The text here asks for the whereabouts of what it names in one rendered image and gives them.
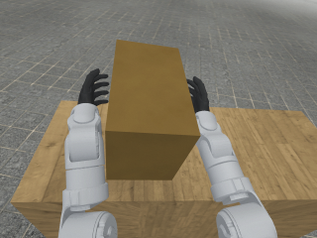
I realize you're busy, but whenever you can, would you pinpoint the robot right forearm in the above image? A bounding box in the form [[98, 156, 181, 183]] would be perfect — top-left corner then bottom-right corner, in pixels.
[[195, 110, 277, 238]]

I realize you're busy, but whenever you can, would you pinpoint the robot left upper arm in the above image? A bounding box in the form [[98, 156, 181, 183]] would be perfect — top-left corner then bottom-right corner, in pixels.
[[58, 211, 118, 238]]

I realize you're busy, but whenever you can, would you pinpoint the robot left forearm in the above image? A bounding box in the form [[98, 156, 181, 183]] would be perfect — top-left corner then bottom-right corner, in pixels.
[[57, 103, 109, 238]]

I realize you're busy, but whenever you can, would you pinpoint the robot right upper arm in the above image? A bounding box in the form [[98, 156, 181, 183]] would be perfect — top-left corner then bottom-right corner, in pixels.
[[216, 202, 277, 238]]

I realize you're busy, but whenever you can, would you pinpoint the pedestal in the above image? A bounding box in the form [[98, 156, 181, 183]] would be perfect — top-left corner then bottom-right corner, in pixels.
[[10, 100, 317, 238]]

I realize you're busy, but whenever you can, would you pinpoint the right robot hand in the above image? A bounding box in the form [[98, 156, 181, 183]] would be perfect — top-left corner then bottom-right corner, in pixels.
[[186, 76, 210, 114]]

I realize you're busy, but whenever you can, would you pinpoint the carton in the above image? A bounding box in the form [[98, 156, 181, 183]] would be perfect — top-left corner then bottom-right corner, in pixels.
[[105, 40, 201, 180]]

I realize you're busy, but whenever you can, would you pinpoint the left robot hand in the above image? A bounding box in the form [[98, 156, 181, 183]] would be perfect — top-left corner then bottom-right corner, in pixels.
[[77, 68, 109, 106]]

